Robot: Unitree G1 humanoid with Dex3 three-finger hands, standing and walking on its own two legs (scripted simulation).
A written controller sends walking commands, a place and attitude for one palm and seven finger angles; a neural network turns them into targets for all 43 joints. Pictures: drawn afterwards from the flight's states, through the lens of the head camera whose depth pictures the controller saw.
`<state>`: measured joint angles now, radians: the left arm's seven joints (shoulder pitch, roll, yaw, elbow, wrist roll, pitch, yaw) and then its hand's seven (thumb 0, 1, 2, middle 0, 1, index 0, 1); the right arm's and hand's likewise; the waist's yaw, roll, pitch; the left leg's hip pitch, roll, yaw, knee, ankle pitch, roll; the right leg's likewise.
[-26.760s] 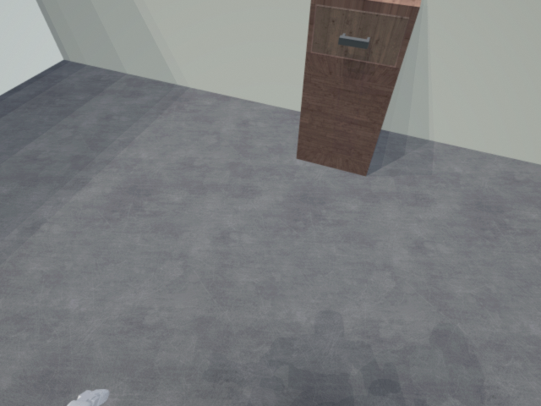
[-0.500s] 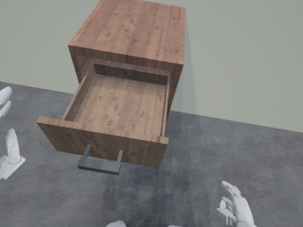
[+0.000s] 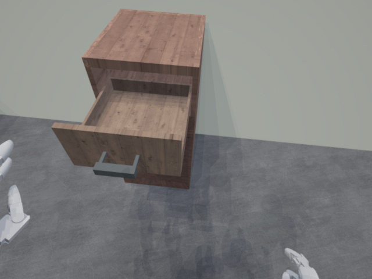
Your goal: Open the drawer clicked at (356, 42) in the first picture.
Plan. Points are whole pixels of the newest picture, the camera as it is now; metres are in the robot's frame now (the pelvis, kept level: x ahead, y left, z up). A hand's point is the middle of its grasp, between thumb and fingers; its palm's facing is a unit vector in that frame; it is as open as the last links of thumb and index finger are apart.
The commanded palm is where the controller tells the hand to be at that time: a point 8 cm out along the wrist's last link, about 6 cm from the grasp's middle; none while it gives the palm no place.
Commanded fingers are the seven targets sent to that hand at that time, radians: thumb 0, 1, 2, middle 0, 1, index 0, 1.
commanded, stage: stop stepping back and stand still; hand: left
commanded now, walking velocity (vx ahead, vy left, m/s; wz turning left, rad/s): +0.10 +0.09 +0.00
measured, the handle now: (118, 163) +0.43 +0.21 -0.06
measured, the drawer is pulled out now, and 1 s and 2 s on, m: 0.29 0.29 0.29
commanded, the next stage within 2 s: let the arm hang, fingers relaxed in 0.62 s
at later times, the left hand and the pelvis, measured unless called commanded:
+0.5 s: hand out of the picture +0.09 +0.24 +0.14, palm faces +0.41 -0.83 -0.38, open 7.4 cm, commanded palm +0.03 +0.29 +0.18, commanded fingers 0.00 0.90 0.90 -0.20 -0.30 -0.20 -0.30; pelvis -0.09 +0.00 -0.01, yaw +2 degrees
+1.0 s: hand out of the picture -0.04 +0.17 -0.18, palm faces +0.15 -0.97 -0.18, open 7.2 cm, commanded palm none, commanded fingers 0.00 0.90 0.90 -0.20 -0.30 -0.20 -0.30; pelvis -0.09 -0.01 -0.01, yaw +5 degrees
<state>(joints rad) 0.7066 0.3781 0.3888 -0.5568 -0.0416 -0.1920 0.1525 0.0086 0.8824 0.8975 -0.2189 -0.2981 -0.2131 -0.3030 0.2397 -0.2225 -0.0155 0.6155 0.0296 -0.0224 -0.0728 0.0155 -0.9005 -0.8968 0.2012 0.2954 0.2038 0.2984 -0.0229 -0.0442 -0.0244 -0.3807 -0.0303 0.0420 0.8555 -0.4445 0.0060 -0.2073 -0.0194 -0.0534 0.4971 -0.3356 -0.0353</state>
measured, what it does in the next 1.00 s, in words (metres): steps on the spot: left foot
